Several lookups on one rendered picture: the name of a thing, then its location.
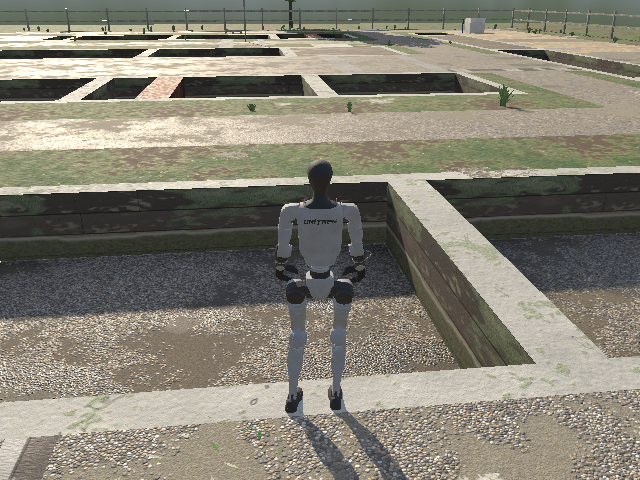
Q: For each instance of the robot torso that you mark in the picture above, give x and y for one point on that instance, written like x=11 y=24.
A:
x=320 y=239

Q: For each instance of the robot left forearm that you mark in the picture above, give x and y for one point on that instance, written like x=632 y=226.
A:
x=280 y=263

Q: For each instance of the robot left upper arm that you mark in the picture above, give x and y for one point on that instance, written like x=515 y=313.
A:
x=288 y=213

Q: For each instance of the right robot hand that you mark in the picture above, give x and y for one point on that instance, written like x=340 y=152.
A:
x=351 y=269

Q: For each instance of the robot right upper arm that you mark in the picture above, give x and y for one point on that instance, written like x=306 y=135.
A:
x=352 y=214

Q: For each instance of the left robot hand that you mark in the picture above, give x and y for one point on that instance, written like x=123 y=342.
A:
x=283 y=277

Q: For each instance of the robot right thigh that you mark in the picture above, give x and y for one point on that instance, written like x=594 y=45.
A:
x=342 y=299

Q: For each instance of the robot right forearm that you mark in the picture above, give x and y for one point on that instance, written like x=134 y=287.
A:
x=359 y=261

